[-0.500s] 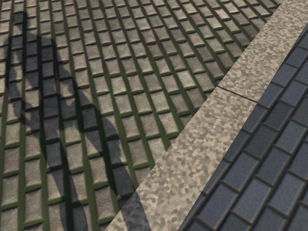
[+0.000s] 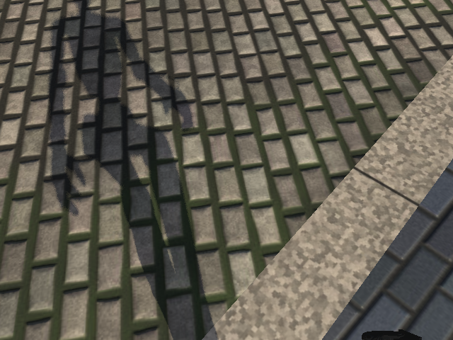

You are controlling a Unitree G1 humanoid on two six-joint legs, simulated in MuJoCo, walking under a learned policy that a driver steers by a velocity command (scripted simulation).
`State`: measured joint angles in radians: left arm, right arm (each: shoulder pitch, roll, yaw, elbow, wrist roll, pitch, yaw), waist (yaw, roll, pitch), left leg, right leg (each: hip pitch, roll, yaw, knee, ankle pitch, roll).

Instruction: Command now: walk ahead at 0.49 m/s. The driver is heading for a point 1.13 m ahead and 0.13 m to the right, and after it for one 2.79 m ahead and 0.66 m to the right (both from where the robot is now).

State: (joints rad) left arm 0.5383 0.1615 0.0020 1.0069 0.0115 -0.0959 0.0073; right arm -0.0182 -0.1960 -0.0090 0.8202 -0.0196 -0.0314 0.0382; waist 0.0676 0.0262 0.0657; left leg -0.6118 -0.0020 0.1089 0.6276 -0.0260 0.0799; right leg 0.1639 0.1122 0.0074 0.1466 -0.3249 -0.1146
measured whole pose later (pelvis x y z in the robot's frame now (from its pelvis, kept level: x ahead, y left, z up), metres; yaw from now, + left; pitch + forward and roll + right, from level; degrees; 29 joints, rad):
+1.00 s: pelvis +0.54 -0.05 +0.01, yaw +0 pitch +0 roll -1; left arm 0.47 0.17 0.03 1.07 0.01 -0.10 0.00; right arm 0.10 -0.21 -0.04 0.92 -0.03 -0.03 0.03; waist 0.04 0.04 0.04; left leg -0.64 0.10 0.03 0.80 -0.05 0.03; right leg 0.01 0.09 -0.08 0.19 -0.21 -0.10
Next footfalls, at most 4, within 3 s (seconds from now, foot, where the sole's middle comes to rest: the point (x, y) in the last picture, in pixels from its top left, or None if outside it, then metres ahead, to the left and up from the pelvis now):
0.08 left None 0.22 0.06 -0.77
0.62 right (297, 316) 0.52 -0.11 -0.77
1.20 left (241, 223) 0.82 0.06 -0.77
1.76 right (297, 166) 1.07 -0.13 -0.77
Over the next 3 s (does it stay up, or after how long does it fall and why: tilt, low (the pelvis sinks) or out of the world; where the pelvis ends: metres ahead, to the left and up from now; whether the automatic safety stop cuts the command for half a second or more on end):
stays up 1.53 -0.31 0.01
